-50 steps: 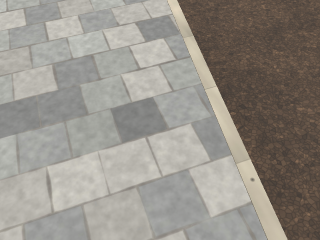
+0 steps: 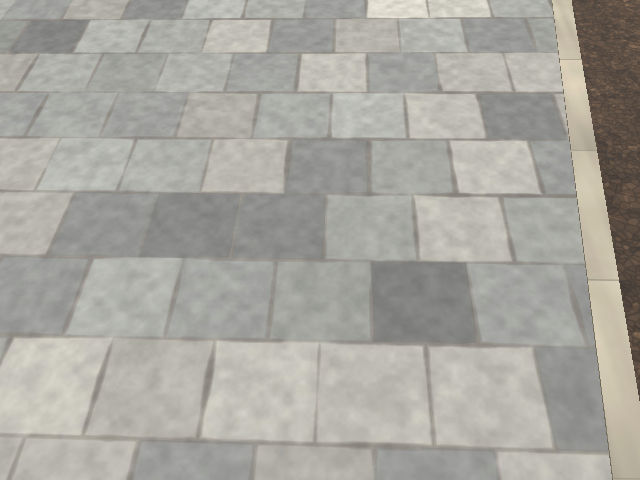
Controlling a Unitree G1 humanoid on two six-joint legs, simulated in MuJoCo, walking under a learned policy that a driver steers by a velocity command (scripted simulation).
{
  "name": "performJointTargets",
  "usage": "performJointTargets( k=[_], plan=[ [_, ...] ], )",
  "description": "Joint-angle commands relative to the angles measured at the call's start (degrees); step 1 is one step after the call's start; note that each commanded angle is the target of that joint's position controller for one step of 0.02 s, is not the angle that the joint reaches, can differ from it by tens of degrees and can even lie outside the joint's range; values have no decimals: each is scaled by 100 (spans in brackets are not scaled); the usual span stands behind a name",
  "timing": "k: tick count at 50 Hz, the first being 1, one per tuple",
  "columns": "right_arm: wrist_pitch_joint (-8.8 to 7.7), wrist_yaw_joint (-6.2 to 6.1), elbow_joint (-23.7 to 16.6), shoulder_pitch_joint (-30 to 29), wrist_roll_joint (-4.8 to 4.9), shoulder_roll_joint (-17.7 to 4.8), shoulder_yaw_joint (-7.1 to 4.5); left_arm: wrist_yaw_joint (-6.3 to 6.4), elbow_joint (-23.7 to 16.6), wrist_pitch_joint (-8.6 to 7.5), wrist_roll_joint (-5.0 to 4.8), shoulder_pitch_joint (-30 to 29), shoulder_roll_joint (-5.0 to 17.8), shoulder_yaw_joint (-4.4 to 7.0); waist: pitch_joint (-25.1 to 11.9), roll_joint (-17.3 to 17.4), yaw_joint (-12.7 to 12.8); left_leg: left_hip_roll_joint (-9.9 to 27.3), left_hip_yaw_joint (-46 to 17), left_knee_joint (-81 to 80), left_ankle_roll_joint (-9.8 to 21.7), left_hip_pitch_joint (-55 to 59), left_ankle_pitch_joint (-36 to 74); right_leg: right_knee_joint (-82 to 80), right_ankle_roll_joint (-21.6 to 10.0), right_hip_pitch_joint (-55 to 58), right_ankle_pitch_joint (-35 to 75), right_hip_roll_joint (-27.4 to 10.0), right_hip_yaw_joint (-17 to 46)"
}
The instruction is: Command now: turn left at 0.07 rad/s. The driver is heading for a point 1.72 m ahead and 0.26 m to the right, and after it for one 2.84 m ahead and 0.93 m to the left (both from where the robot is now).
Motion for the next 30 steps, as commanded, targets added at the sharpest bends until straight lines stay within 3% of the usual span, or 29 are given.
performJointTargets(
  k=[1,2,3,4,5,8,17,30],
  plan=[
    [-75,-53,-187,251,-74,-1009,-224,-95,-202,-218,83,517,699,159,-563,324,308,511,-354,-118,487,1008,2185,-545,-152,-196,897,-417,413],
    [-93,14,-170,151,-84,-637,-164,-96,-169,-226,100,164,681,134,-493,388,61,369,-298,-186,583,387,1201,-452,69,191,510,-246,160],
    [-120,51,-152,122,-125,-434,-103,-91,-177,-202,73,-125,760,158,-263,245,-32,277,-287,-295,522,106,755,-358,133,229,458,-216,131],
    [-149,51,-112,114,-153,-416,-87,-66,-173,-160,53,-218,688,151,-182,216,-30,232,-256,-339,443,-77,605,-304,113,287,536,-229,118],
    [-194,50,-107,93,-113,-455,-91,-31,-144,-93,58,-194,720,164,5,295,-37,212,-232,-377,399,-226,662,-272,94,250,660,-221,151],
    [-287,24,-25,170,-102,-358,-46,21,-22,-25,46,-47,670,170,54,222,9,177,-212,-348,357,-362,620,-285,47,360,764,-241,160],
    [-375,-6,292,409,-73,-301,-1,102,461,57,10,84,656,218,96,-85,-10,98,-142,-363,362,-363,586,-334,128,512,846,-231,157],
    [-415,-37,986,666,-48,-177,40,214,1145,139,-20,260,630,253,202,-118,-19,-21,52,-461,312,-242,659,-490,115,543,891,-220,145]
  ],
)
